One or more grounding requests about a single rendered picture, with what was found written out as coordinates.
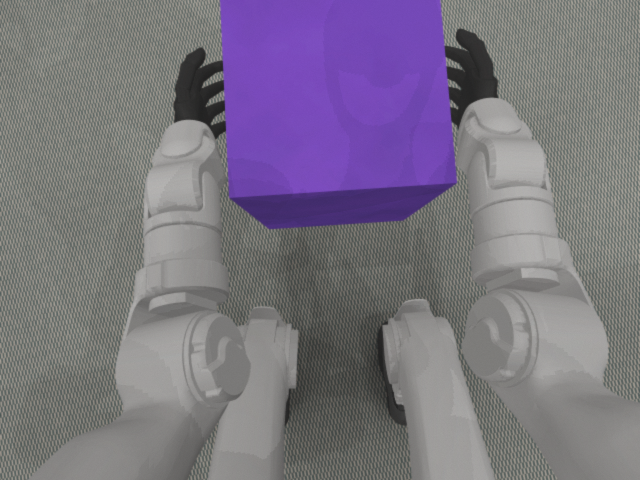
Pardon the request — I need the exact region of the robot right hand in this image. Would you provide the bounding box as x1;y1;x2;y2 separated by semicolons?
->
445;28;498;129

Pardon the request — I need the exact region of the right robot shin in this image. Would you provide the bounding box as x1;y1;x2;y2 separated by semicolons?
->
392;299;458;405

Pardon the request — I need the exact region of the robot right forearm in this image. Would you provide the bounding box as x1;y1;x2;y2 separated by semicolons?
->
456;98;608;343

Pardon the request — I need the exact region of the robot left forearm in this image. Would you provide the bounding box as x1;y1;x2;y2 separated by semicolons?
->
115;120;230;393

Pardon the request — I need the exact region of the robot left hand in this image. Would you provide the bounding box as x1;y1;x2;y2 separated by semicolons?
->
173;47;226;139

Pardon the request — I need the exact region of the right robot upper arm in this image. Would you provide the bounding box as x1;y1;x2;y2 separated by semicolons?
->
461;288;640;480

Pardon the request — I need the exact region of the carton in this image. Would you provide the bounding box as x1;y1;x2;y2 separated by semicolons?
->
220;0;457;229

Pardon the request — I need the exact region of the left robot upper arm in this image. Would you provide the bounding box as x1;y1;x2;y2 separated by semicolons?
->
28;310;251;480

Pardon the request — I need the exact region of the right robot foot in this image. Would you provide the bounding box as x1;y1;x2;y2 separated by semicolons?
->
377;321;407;426

